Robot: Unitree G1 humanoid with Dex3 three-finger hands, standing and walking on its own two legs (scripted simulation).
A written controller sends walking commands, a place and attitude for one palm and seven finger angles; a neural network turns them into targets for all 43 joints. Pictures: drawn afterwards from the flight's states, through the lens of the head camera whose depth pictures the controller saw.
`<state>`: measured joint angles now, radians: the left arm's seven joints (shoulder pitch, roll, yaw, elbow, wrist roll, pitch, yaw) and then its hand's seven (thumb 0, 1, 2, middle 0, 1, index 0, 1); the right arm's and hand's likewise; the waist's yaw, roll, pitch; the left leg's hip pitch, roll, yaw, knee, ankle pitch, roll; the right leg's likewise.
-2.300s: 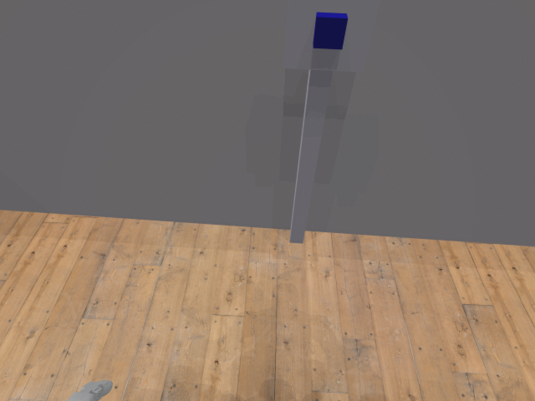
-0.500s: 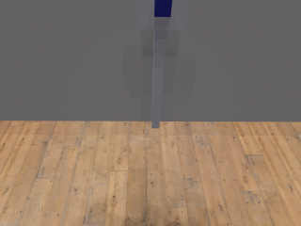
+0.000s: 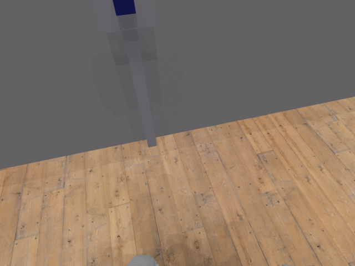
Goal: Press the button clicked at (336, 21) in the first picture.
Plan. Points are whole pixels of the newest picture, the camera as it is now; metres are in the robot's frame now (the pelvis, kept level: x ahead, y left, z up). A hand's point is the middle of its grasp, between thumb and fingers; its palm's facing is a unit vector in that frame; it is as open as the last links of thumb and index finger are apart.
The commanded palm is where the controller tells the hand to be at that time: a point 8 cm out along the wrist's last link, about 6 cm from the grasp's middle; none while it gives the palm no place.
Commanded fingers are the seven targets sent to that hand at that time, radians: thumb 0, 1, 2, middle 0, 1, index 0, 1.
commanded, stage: walk to a spot facing it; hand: left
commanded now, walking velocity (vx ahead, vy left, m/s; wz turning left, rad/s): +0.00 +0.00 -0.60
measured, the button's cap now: (123, 1) +0.86 +0.27 +0.17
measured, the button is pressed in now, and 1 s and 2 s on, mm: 0 0 0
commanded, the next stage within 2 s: turn to face it in 1.70 s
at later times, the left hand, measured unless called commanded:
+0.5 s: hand out of the picture +0.09 +0.27 -0.17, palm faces -0.28 -0.94 -0.21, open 7.4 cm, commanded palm none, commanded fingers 0.00 0.90 0.90 -0.20 -0.30 -0.20 -0.30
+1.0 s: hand out of the picture +0.12 +0.15 -0.16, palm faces -0.55 -0.81 -0.21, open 7.4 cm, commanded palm none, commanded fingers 0.00 0.90 0.90 -0.20 -0.30 -0.20 -0.30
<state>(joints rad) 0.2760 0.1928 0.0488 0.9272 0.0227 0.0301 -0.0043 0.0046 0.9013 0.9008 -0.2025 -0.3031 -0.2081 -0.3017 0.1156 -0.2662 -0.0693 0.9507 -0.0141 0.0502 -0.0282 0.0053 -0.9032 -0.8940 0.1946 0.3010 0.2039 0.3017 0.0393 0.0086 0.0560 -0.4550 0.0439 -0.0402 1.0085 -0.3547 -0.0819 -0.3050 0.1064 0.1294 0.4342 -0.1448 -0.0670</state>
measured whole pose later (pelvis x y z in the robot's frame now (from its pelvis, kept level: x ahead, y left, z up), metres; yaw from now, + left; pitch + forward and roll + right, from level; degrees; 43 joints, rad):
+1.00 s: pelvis -0.02 +0.01 +0.00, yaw -36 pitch +0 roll +0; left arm 0.31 0.18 0.04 0.96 0.02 -0.03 -0.02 0.00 0.90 0.90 -0.20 -0.30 -0.21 -0.30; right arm 0.25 -0.26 -0.08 0.95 -0.03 0.02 0.02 0.01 -0.90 -0.89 0.19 0.30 0.20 0.30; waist -0.01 0.03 0.01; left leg -0.57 0.14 0.05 1.00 -0.21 -0.09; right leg -0.09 0.04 0.03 0.36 -0.26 -0.04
